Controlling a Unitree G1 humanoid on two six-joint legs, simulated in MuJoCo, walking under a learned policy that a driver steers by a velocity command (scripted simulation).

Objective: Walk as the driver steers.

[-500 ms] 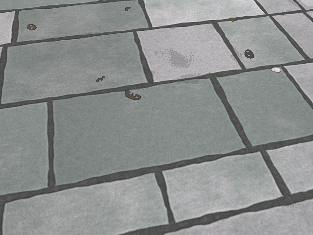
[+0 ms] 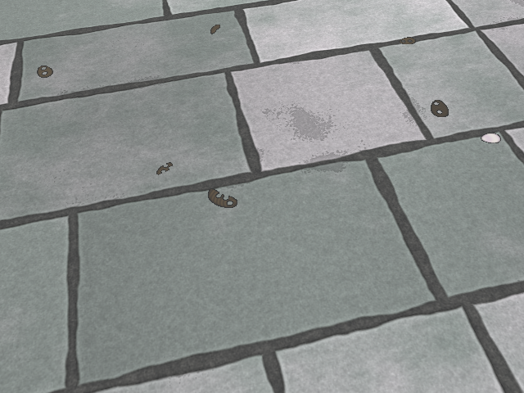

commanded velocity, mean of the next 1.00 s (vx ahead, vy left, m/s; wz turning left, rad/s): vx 0.16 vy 0.00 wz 0.30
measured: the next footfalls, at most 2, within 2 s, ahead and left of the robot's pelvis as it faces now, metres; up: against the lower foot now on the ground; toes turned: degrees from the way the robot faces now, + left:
left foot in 0.22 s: +0.08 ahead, +0.13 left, +0.00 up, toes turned +7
right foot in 0.60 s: +0.12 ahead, -0.10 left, +0.00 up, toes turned +20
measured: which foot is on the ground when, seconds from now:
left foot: up 0.00-0.20, down 0.22-0.60, up 0.62-1.00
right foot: down 0.00-0.22, up 0.24-0.58, down 0.60-1.00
